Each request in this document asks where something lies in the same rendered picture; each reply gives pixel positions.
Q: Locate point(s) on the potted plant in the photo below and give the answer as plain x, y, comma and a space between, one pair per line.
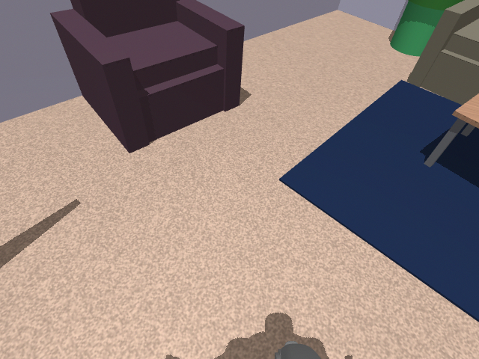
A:
417, 25

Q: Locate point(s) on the armchair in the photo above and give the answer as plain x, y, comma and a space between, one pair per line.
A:
151, 67

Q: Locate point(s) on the coffee table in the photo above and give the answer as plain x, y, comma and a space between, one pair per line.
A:
467, 113

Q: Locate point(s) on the sofa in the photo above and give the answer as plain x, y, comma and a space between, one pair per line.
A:
449, 63

